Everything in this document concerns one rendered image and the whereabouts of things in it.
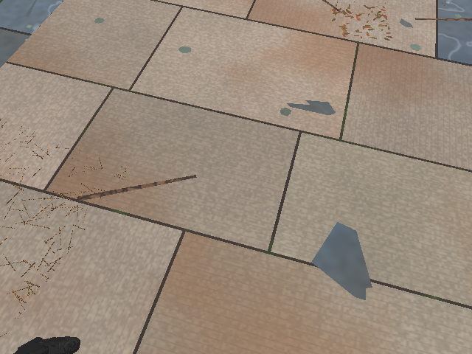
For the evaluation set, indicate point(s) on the left robot hand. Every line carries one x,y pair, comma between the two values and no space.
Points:
59,345

